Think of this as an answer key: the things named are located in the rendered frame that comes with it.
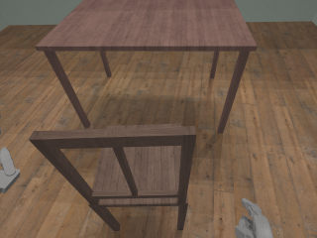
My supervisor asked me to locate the chair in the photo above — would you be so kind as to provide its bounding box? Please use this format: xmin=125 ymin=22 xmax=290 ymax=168
xmin=29 ymin=123 xmax=197 ymax=231

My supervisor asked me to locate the robot right hand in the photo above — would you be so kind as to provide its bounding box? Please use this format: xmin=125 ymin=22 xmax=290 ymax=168
xmin=235 ymin=198 xmax=273 ymax=238

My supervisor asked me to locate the robot left hand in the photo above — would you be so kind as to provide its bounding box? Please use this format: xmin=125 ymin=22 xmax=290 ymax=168
xmin=0 ymin=114 xmax=21 ymax=193

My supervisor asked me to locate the table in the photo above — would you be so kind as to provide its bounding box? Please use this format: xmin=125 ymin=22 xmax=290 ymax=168
xmin=35 ymin=0 xmax=258 ymax=134

